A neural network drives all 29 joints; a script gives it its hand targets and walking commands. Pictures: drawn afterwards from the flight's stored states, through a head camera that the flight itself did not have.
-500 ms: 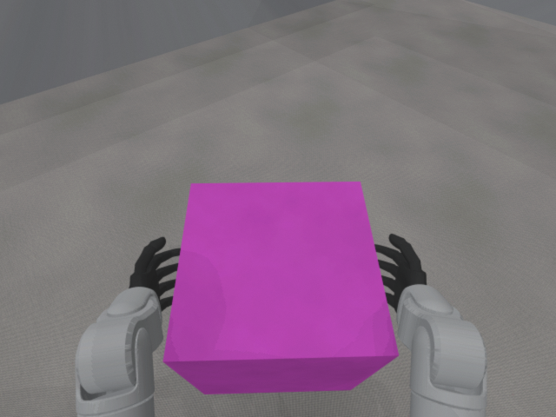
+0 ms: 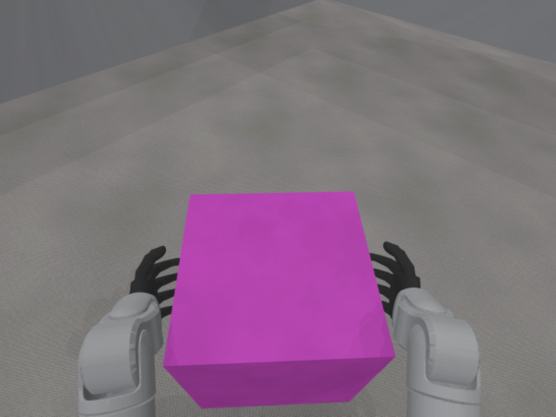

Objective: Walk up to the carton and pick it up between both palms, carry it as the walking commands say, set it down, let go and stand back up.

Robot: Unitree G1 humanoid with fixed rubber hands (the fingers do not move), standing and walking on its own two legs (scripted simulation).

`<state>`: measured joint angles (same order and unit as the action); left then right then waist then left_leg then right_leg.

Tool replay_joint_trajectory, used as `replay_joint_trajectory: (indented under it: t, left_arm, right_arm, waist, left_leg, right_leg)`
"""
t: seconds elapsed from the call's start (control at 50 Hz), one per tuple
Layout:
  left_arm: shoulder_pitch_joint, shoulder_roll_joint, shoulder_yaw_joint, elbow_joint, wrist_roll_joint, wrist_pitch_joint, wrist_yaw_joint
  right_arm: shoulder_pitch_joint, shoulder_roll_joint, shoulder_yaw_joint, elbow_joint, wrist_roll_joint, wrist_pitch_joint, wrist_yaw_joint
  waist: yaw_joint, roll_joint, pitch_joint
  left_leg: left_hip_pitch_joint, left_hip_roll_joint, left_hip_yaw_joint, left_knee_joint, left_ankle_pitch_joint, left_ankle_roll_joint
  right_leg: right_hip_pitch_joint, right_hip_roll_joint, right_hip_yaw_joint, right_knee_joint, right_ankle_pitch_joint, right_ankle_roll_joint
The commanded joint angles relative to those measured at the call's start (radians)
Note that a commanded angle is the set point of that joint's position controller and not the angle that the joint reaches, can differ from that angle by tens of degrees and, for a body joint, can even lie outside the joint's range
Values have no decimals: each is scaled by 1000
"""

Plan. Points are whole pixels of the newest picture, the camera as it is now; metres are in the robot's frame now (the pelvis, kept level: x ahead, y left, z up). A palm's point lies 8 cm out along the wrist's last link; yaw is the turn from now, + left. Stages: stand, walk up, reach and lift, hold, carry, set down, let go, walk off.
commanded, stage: carry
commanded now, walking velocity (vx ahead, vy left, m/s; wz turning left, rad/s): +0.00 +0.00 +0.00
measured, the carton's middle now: (274, 304) +0.30 +0.01 -0.01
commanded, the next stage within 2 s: hold in 1.96 s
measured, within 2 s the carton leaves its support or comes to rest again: neither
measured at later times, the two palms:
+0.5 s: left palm (140, 308) +0.23 +0.17 +0.09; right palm (407, 308) +0.24 -0.15 +0.10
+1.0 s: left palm (156, 299) +0.25 +0.16 +0.08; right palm (414, 301) +0.25 -0.17 +0.09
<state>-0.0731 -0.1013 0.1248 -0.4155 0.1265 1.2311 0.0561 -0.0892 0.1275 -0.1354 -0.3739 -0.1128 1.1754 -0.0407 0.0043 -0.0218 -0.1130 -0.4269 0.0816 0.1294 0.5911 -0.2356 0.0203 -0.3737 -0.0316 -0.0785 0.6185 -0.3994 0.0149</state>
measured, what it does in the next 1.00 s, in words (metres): steps on the spot: right foot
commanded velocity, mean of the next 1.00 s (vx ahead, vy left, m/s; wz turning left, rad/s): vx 0.00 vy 0.00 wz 0.00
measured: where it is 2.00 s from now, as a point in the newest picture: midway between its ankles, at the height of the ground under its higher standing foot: outside the picture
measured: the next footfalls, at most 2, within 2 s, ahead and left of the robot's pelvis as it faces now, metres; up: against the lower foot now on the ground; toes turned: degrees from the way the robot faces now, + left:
right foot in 0.02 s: +0.04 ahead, -0.13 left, +0.00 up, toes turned +2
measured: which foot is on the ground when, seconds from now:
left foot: down 0.00-1.00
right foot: up 0.00-0.00, down 0.02-1.00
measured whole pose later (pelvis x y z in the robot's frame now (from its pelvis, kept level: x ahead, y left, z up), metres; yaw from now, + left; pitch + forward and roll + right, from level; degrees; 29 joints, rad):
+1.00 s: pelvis -0.01 -0.01 +0.00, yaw +1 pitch +3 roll -1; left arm -0.13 -0.11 0.13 -0.31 0.15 1.19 0.05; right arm -0.13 0.13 -0.17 -0.32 -0.15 1.17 -0.03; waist -0.01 0.00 -0.10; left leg -0.38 0.07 0.12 0.52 -0.19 0.01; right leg -0.31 -0.04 -0.10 0.51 -0.25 0.00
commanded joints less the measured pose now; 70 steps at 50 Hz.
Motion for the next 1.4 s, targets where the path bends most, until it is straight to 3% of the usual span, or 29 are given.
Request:
replay_joint_trajectory:
  t: [0.0, 0.02, 0.04, 0.06, 0.14, 0.26, 0.74, 1.02, 1.38]
  left_arm:
    - [-528, -785, -774, -80, -436, -26, -244]
    - [-511, -776, -768, -62, -427, -23, -246]
    - [-517, -781, -763, -47, -428, -20, -250]
    - [-529, -788, -754, -33, -426, -19, -252]
    - [-549, -799, -735, -31, -411, -18, -246]
    - [-557, -812, -729, -21, -400, -11, -235]
    - [-559, -809, -723, -6, -399, -37, -235]
    - [-553, -802, -704, 30, -374, -79, -234]
    - [-556, -763, -612, 166, -278, -263, -222]
  right_arm:
    - [-414, 764, 693, -39, 383, 22, 238]
    - [-426, 763, 703, -40, 381, 29, 239]
    - [-455, 774, 715, -48, 379, 33, 239]
    - [-481, 787, 727, -51, 383, 36, 240]
    - [-516, 808, 740, -44, 415, 43, 248]
    - [-514, 802, 723, -22, 415, 51, 255]
    - [-506, 791, 704, -16, 381, 23, 239]
    - [-503, 786, 687, 20, 354, -15, 238]
    - [-496, 747, 590, 154, 256, -190, 232]
  waist:
    - [-18, 165, -218]
    - [-23, 60, -220]
    - [-27, -6, -196]
    - [-28, -34, -176]
    - [-20, 18, -170]
    - [-18, 59, -179]
    - [-13, 36, -215]
    - [-13, 32, -218]
    - [-12, 27, -227]
  left_leg:
    - [138, 165, -171, -177, 108, 5]
    - [95, 129, -147, -158, 72, -24]
    - [101, 96, -117, -143, -19, -26]
    - [133, 81, -113, -150, -66, -20]
    - [115, 102, -152, -205, -101, -6]
    - [114, 98, -150, -230, -93, 3]
    - [178, 83, -121, -157, 102, 9]
    - [190, 79, -112, -143, 135, 2]
    - [208, 67, -104, -146, 135, 0]
  right_leg:
    - [136, -53, 48, -191, 133, -21]
    - [133, -110, 121, -180, 131, -35]
    - [71, -145, 160, -222, 81, -42]
    - [23, -145, 153, -242, 37, -35]
    - [59, -87, 72, -191, 106, -16]
    - [84, -81, 65, -181, 137, -25]
    - [90, -93, 68, -195, 204, -34]
    - [94, -98, 72, -200, 232, -39]
    - [99, -92, 68, -202, 255, -41]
